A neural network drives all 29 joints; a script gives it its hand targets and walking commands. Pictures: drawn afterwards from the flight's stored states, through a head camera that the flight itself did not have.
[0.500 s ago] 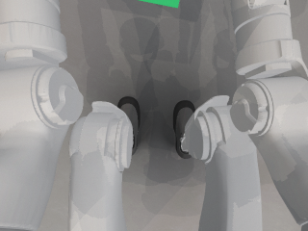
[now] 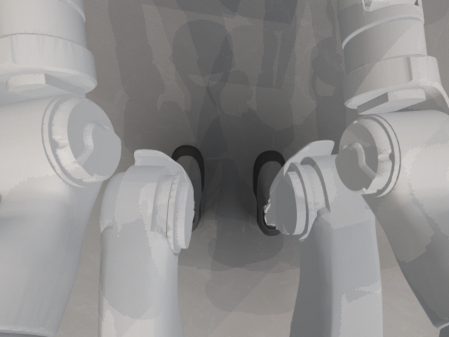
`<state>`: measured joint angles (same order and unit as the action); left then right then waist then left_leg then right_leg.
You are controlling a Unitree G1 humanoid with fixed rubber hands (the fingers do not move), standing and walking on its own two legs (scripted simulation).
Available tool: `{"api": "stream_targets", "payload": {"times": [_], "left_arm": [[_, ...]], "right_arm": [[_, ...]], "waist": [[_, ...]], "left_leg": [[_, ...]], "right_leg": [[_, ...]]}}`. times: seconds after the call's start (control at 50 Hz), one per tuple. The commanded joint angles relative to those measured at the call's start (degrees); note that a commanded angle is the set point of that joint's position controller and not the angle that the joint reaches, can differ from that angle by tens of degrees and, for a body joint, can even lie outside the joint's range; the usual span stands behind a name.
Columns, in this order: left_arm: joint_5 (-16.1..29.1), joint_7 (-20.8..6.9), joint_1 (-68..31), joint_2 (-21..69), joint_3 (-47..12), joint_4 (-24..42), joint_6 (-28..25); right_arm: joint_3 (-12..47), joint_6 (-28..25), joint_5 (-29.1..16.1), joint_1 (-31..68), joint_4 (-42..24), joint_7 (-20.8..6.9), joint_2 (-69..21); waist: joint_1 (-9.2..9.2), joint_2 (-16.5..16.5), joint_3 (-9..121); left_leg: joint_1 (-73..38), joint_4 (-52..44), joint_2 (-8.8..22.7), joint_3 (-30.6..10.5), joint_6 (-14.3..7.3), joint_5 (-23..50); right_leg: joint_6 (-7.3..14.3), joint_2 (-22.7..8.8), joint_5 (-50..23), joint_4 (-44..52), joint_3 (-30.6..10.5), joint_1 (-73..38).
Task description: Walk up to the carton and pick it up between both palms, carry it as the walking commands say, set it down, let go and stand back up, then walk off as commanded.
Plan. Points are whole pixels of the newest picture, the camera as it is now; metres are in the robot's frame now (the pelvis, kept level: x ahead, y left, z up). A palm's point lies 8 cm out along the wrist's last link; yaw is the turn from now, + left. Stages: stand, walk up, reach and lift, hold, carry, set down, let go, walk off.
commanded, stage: set down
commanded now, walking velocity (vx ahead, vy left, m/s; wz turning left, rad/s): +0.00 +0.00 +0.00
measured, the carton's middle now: out of the picture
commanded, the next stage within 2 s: none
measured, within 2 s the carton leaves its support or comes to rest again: neither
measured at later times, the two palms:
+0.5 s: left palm out of the picture +0.60 +0.17 -0.17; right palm out of the picture +0.58 -0.11 -0.20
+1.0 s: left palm out of the picture +0.56 +0.16 -0.21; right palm out of the picture +0.57 -0.14 -0.21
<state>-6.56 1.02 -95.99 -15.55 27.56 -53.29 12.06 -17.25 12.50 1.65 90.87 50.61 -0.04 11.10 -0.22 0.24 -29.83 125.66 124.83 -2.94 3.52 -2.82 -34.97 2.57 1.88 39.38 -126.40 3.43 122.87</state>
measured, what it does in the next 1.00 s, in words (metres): stands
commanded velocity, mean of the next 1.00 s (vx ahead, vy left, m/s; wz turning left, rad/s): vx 0.00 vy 0.00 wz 0.00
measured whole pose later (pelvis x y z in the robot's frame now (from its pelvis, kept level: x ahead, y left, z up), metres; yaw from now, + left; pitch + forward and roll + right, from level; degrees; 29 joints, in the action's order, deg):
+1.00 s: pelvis +0.01 +0.00 -0.01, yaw +0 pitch +36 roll +0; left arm -2.5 2.3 -86.0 -18.2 14.2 -54.9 7.2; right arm -18.8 5.3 1.7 90.4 59.5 7.5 12.7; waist 0.3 0.3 -29.9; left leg 125.7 127.5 -2.9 3.7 -2.9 -37.4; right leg 2.6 2.2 41.7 -129.2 3.4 123.1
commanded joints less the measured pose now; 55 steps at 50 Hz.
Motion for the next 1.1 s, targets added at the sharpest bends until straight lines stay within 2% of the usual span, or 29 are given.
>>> {"api": "stream_targets", "payload": {"times": [0.0, 0.04, 0.08, 0.1, 0.18, 0.26, 0.28, 0.3, 0.36, 0.38, 0.4, 0.42, 0.46, 0.48, 0.5, 0.56, 0.64, 0.66, 0.7, 0.74, 0.76, 0.84, 0.86, 0.9, 0.94, 0.98, 1.0, 1.02, 1.08], "left_arm": [[-3.2, -20.67, -1.73, 55.54, -19.06, -17.02, 8.87], [-0.8, -20.07, -4.17, 55.15, -22.99, -14.73, 8.11], [-3.06, -19.86, 0.55, 56.31, -21.84, -21.58, 8.24], [-2.13, -19.73, -0.79, 55.44, -19.71, -17.96, 8.18], [-0.04, -19.93, -1.86, 56.68, -21.17, -18.49, 8.05], [-2.18, -18.96, 1.42, 53.84, -21.39, -18.51, 7.53], [-2.53, -19.66, 2.44, 55.8, -19.94, -21.58, 8.12], [-1.14, -19.18, 0.61, 54.47, -20.62, -15.44, 7.57], [-3.16, -18.97, 4.35, 53.42, -18.1, -20.49, 7.9], [-1.86, -19.43, 4.16, 56.08, -18.94, -22.34, 7.85], [-2.57, -19.26, 3.13, 53.86, -19.13, -20.85, 7.44], [-1.16, -18.98, -0.28, 53.98, -20.88, -14.98, 6.84], [-1.2, -19.17, 0.5, 54.26, -21.33, -17.09, 7.35], [-2.41, -18.58, 0.5, 52.55, -19.96, -16.41, 6.79], [-1.7, -18.46, 3.73, 53.72, -19.99, -19.13, 6.53], [-0.27, -18.62, 3.6, 52.59, -21.56, -18.61, 6.51], [-1.73, -17.58, 4.74, 46.79, -19.63, -20.41, 6.39], [-3.4, -17.0, 4.26, 43.26, -17.61, -18.4, 5.67], [-1.6, -16.46, 3.36, 40.77, -18.85, -16.69, 4.5], [-3.04, -13.47, 5.51, 31.86, -15.01, -15.34, 3.42], [-6.5, -11.23, 7.34, 23.61, -14.02, -15.4, 2.75], [-0.39, -5.12, 6.67, 5.22, -11.3, -11.19, -1.47], [0.65, -3.17, 6.54, 0.36, -11.21, -9.32, -2.54], [7.31, 0.07, -1.03, -2.82, -15.25, -1.54, -4.25], [10.77, 2.67, -3.73, -9.82, -16.51, -2.68, -6.62], [15.31, 4.87, -11.68, -11.05, -19.52, 6.7, -7.33], [15.0, 5.44, -10.46, -13.56, -19.53, 1.48, -7.88], [15.33, 6.03, -9.9, -15.05, -18.41, 0.8, -7.43], [15.64, 6.12, -9.48, -18.65, -18.47, -0.5, -7.14]], "right_arm": [[8.17, 4.11, 5.94, 10.8, 7.01, -9.85, -46.07], [9.08, 3.6, 5.31, 9.65, 8.47, -10.41, -45.32], [10.11, 2.65, 4.4, 13.25, 6.55, -10.38, -41.9], [9.77, 2.98, 5.07, 11.34, 7.18, -10.42, -42.77], [8.92, 2.9, 6.15, 8.1, 10.24, -9.9, -43.18], [10.5, 2.12, 4.4, 10.66, 6.45, -9.99, -43.92], [8.76, 2.34, 6.26, 6.66, 9.55, -9.43, -41.61], [9.51, 2.37, 5.55, 7.86, 6.23, -9.46, -43.45], [9.52, 2.77, 5.47, 6.0, 10.09, -9.55, -42.75], [8.68, 2.68, 7.49, 6.42, 10.51, -9.52, -43.53], [8.92, 2.37, 5.97, 7.99, 9.49, -9.4, -42.54], [7.39, 2.57, 6.99, 5.0, 9.98, -9.36, -43.7], [7.91, 3.09, 5.93, 2.56, 14.13, -9.74, -43.5], [8.56, 2.56, 5.82, 6.06, 10.52, -9.73, -44.04], [9.23, 1.64, 5.68, 7.3, 9.3, -9.74, -42.94], [8.74, 1.4, 5.68, 6.41, 8.79, -8.78, -40.59], [5.89, 1.22, 7.32, 3.01, 11.53, -7.51, -34.62], [4.44, 1.13, 7.45, 2.84, 9.91, -7.04, -32.91], [6.11, 0.06, 6.74, 4.99, 8.88, -6.21, -30.65], [3.39, -0.88, 8.15, 2.08, 7.98, -4.27, -21.02], [-0.74, -1.2, 8.63, -4.36, 12.04, -2.59, -15.53], [0.29, -5.87, 7.31, -0.95, 6.18, 3.77, 4.5], [2.02, -7.3, 4.63, 1.16, 2.61, 5.1, 6.91], [3.11, -10.09, 0.7, 8.9, -4.81, 7.89, 13.75], [5.75, -9.79, -3.92, 6.24, 4.12, 8.98, 10.95], [3.35, -9.65, -5.78, 9.19, 1.9, 10.28, 17.01], [8.47, -8.7, -9.88, 7.02, 8.96, 9.48, 11.82], [9.67, -8.78, -11.73, 12.74, 2.59, 9.19, 15.17], [10.05, -8.21, -13.26, 15.28, 3.01, 9.03, 16.22]], "waist": [[4.11, 6.96, 46.12], [7.31, 5.14, 43.84], [4.04, 9.95, 41.57], [4.25, 3.94, 42.28], [8.33, 5.81, 40.68], [3.58, 5.45, 40.47], [6.72, 6.72, 40.04], [7.11, 4.27, 44.67], [4.44, 4.47, 39.55], [6.74, 3.53, 38.93], [4.85, 5.38, 40.26], [7.65, 3.5, 41.56], [7.27, 6.3, 42.06], [3.21, 5.41, 42.74], [6.11, 1.75, 38.99], [7.02, 2.56, 41.22], [7.46, 6.78, 41.58], [5.03, 6.13, 42.52], [5.37, 4.74, 43.71], [5.16, 1.52, 46.19], [3.88, 8.22, 45.02], [6.23, 0.3, 55.9], [4.1, 1.32, 61.96], [6.9, 4.33, 78.44], [6.13, -3.43, 77.67], [7.79, 4.58, 90.61], [2.48, 3.38, 87.11], [-0.2, 2.12, 90.22], [-0.23, -1.84, 88.13]], "left_leg": [[-21.04, -4.31, -4.14, -3.49, 1.69, 14.13], [-22.39, -4.31, -4.62, -6.67, 1.33, 16.39], [-23.73, -3.68, -4.09, -5.81, 1.64, 15.29], [-23.26, -3.94, -4.72, -5.64, 1.34, 16.21], [-21.12, -2.76, -4.45, -6.24, 1.33, 13.96], [-24.86, -3.42, -4.38, -6.56, 0.74, 17.3], [-20.85, -2.49, -4.16, -5.36, 1.31, 13.95], [-25.81, -2.69, -4.42, -5.81, 1.14, 16.85], [-22.09, -2.22, -4.31, -5.61, 0.53, 16.46], [-21.28, -3.09, -5.04, -6.45, 0.59, 14.31], [-22.1, -2.87, -4.85, -6.4, 0.84, 16.66], [-23.45, -2.67, -4.95, -6.24, 0.59, 16.45], [-24.24, -1.76, -4.12, -6.85, 0.86, 16.85], [-25.04, -2.58, -4.65, -6.15, 1.16, 17.38], [-21.16, -2.9, -5.3, -7.11, 0.8, 18.37], [-23.16, -2.01, -4.84, -7.55, 0.48, 17.23], [-23.67, -1.63, -3.87, -7.23, 1.57, 16.37], [-27.0, -1.91, -3.9, -6.84, 1.65, 18.63], [-24.65, -0.79, -3.57, -6.23, 1.86, 18.15], [-28.61, -1.76, -3.63, -6.06, 2.17, 19.94], [-28.51, -2.31, -3.25, -5.41, 3.05, 18.97], [-31.19, -1.23, -3.08, -5.75, 3.94, 25.68], [-31.9, -0.67, -2.81, -5.13, 3.92, 28.49], [-42.28, 1.44, -3.04, -6.34, 3.97, 37.27], [-33.11, 0.08, -1.77, -6.59, 3.49, 35.27], [-47.62, 1.3, -0.88, -7.53, 2.96, 43.32], [-51.78, 1.42, -1.03, -7.47, 2.64, 44.88], [-49.99, 0.0, -0.95, -7.31, 2.44, 43.6], [-32.9, -0.69, -0.29, -4.91, 1.95, 32.53]], "right_leg": [[-0.55, 5.67, -20.21, 8.46, -3.91, -26.17], [-0.5, 5.29, -21.6, 6.2, -2.59, -22.06], [-0.17, 5.24, -18.38, 6.21, -3.3, -18.62], [-1.23, 5.1, -19.15, 6.13, -2.87, -21.84], [-0.53, 4.99, -19.07, 6.78, -3.26, -21.34], [-0.56, 5.54, -19.42, 5.44, -2.54, -17.64], [-0.86, 5.32, -20.11, 6.7, -3.97, -22.3], [-1.37, 5.27, -21.43, 5.85, -2.55, -23.93], [-1.56, 5.44, -20.62, 6.33, -3.79, -21.24], [-0.89, 5.11, -18.61, 6.19, -2.8, -20.46], [-1.44, 5.14, -20.96, 5.73, -3.05, -20.69], [-1.67, 5.71, -20.83, 6.41, -2.85, -22.26], [-1.19, 5.13, -20.9, 4.81, -3.09, -20.69], [-1.15, 4.97, -19.94, 5.6, -3.73, -21.63], [-1.34, 5.3, -22.88, 4.75, -2.45, -21.05], [-1.74, 5.25, -21.58, 4.69, -2.44, -21.29], [-1.82, 4.83, -21.27, 4.18, -2.83, -21.16], [-1.69, 5.36, -21.24, 4.75, -2.99, -20.77], [-1.76, 4.75, -22.67, 4.82, -3.87, -22.65], [-2.46, 4.7, -23.99, 4.94, -2.83, -23.67], [-2.14, 5.2, -22.73, 4.13, -2.68, -21.4], [-2.97, 4.04, -30.76, 4.44, -2.33, -31.34], [-2.88, 3.92, -36.93, 4.24, -4.29, -36.34], [-3.26, 4.13, -40.92, 2.86, -3.89, -35.94], [-3.55, 3.1, -46.41, 1.68, -4.53, -40.82], [-3.43, 3.36, -43.99, 3.11, -5.71, -34.44], [-4.07, 3.0, -37.84, 3.51, -3.84, -25.35], [-3.79, 3.05, -40.39, 3.04, -5.01, -30.44], [-2.95, 2.17, -43.9, 2.37, -7.59, -41.05]]}}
